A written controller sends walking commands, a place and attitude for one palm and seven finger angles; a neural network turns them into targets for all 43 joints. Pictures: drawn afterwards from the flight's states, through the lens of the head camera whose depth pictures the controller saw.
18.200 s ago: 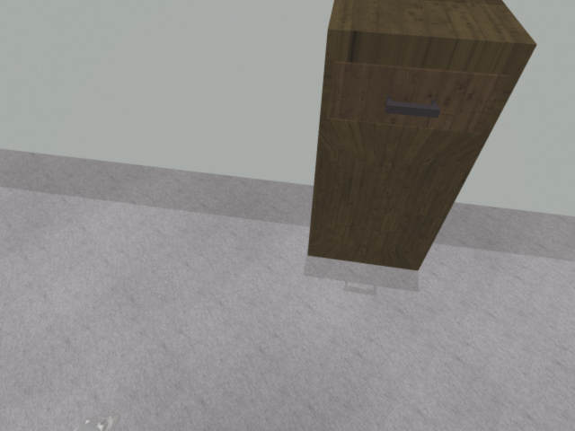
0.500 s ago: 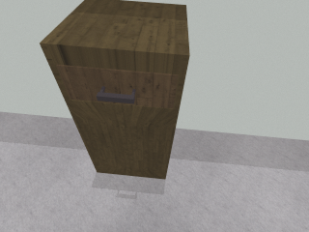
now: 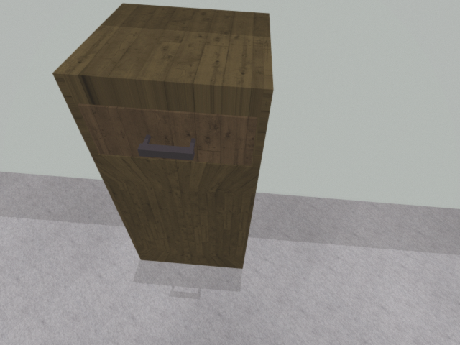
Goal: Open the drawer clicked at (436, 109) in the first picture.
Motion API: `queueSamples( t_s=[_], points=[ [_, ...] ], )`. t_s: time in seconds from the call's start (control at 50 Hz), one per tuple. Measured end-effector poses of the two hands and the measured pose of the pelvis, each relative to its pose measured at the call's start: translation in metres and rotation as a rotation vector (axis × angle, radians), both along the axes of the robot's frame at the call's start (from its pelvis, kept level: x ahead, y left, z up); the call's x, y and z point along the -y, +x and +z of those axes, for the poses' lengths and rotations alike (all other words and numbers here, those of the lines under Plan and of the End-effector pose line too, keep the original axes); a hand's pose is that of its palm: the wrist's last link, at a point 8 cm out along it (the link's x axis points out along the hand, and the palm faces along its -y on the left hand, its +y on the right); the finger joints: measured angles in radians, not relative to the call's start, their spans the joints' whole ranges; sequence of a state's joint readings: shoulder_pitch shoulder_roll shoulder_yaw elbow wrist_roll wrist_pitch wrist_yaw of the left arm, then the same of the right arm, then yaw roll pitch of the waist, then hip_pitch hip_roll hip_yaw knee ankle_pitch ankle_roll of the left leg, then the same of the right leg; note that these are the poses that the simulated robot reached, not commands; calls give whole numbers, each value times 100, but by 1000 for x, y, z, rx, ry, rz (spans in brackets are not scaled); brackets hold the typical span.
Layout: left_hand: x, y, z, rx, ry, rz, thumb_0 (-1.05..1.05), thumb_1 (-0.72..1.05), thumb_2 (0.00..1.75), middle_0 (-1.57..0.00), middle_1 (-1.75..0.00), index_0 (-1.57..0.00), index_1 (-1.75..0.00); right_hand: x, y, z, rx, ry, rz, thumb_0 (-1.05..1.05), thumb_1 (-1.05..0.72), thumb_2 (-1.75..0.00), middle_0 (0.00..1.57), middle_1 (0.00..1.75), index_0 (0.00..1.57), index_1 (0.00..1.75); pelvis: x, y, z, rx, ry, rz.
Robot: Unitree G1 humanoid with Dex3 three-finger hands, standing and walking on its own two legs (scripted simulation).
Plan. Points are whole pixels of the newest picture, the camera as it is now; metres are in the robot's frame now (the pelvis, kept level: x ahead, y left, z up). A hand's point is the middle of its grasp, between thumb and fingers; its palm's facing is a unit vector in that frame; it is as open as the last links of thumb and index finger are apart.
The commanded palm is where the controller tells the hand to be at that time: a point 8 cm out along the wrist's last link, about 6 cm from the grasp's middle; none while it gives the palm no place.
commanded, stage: come to a stop and stand still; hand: left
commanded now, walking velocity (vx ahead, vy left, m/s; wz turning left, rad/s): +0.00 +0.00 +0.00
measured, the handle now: (168, 146) +0.55 +0.19 +0.00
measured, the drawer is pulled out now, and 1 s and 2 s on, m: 0.00 0.00 0.00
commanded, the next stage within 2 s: none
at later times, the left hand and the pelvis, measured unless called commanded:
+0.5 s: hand out of the picture +0.01 +0.22 -0.17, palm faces -0.01 -0.98 -0.21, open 7.4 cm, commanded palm none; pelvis +0.01 +0.04 +0.00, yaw -1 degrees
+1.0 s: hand out of the picture +0.04 +0.19 -0.18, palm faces +0.00 -0.98 -0.18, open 7.3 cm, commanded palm none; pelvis +0.05 +0.02 +0.00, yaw -1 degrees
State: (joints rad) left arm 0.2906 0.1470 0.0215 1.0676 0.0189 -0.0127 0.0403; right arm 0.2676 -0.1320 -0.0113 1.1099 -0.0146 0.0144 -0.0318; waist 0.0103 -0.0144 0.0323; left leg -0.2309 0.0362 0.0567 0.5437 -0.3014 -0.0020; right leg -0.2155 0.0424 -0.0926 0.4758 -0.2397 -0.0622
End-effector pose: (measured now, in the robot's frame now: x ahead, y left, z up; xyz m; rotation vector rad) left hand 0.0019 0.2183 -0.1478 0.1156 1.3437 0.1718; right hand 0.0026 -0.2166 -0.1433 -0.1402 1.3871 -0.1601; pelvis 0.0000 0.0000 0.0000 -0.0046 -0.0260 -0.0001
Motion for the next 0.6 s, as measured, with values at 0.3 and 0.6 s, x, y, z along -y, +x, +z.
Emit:
queueSamples(
  t_s=[0.3,0.6],
  points=[
    [-45,7,7,12,19,-60,1,91,90,-20,-30,-20,-30,-49,-21,-5,25,43,1,1,-92,-89,19,30,20,30,-40,-4,0,-4,1,-13],
    [-38,11,8,-80,3,-51,0,91,90,-20,-30,-20,-30,-55,-6,-5,-35,55,1,1,-91,-89,20,30,20,30,-42,21,3,-28,14,-22]
  ],
)
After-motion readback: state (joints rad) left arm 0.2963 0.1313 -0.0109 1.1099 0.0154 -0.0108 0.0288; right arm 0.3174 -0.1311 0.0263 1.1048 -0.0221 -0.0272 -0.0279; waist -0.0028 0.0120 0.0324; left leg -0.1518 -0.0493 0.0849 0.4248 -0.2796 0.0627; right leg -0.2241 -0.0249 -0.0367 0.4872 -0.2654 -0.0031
